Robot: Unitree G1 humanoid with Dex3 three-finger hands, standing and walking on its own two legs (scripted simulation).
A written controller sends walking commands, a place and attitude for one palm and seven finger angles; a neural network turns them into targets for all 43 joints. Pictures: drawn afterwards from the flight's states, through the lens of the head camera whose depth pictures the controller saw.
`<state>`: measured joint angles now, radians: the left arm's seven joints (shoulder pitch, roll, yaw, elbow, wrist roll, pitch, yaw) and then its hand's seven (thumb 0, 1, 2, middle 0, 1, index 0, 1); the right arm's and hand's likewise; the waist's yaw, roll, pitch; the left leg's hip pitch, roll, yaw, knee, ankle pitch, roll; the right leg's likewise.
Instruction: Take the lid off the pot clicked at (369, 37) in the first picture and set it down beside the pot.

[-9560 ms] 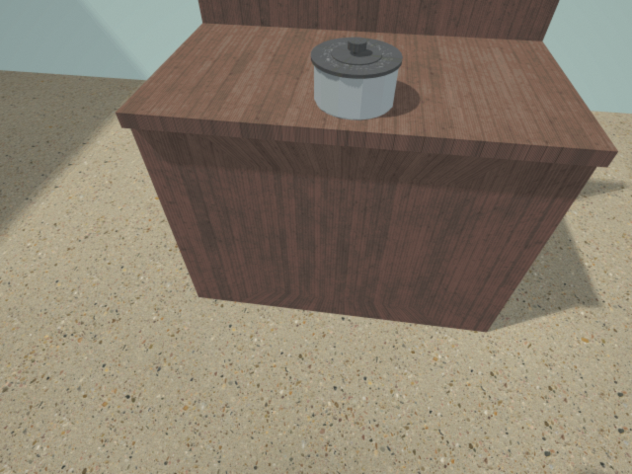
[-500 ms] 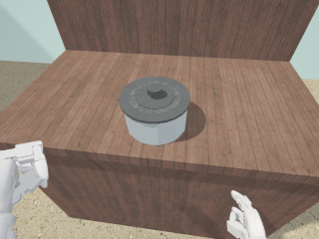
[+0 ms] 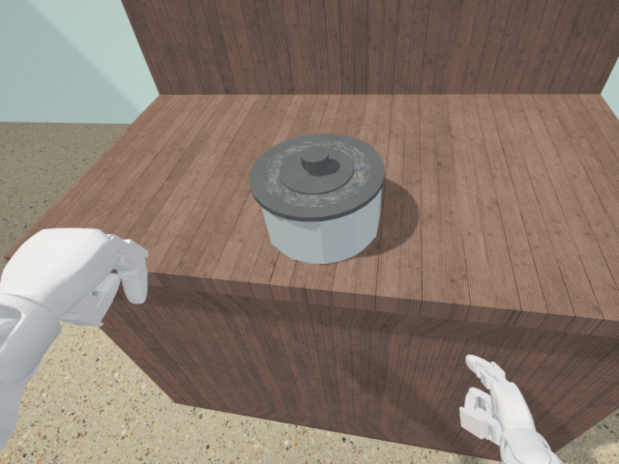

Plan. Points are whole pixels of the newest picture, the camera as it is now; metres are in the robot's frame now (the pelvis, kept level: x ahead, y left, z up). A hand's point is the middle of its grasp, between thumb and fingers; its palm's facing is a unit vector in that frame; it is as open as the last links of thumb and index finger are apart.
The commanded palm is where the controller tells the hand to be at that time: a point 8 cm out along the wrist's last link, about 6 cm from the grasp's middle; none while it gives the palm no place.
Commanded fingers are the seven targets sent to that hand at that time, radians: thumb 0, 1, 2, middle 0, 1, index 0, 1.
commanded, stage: reach forward and open the fingers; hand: left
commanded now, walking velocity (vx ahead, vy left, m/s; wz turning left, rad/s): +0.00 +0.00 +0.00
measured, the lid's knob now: (314, 158) +0.49 +0.06 +0.16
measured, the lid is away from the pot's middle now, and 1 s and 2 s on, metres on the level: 0.00 0.00 0.00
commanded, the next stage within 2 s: move the open hand above the knob in 0.62 s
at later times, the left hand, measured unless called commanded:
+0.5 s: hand (113, 243) +0.27 +0.24 +0.20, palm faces -0.02 +0.01 -1.00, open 9.4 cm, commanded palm +0.24 +0.24 +0.28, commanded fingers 0.00 -0.37 1.67 -0.87 -0.08 -0.87 -0.08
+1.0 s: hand (152, 204) +0.31 +0.21 +0.22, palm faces -0.05 +0.01 -1.00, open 9.9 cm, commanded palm +0.28 +0.21 +0.29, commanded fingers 0.00 -0.38 1.68 -0.88 -0.08 -0.88 -0.08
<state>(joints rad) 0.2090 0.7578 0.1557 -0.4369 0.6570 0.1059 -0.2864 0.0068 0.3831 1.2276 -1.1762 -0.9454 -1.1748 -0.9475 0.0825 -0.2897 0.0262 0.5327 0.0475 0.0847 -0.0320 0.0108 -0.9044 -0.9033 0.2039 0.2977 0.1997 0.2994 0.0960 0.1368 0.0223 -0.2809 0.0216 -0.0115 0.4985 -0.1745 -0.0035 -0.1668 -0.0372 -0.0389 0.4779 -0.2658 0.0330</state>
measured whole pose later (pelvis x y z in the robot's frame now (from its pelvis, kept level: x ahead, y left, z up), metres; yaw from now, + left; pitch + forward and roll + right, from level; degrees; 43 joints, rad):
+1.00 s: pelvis -0.02 -0.01 +0.00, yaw -1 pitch -4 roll +0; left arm -0.45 0.71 -0.06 -0.07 0.74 0.15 -0.49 0.00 -0.37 1.68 -0.89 -0.08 -0.89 -0.08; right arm 0.11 -0.30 0.04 0.54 0.06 0.05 -0.02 0.01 -0.90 -0.90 0.20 0.30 0.20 0.30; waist 0.06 0.12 0.05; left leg -0.27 0.02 0.00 0.46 -0.12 -0.01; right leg -0.20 -0.04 -0.02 0.52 -0.25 0.02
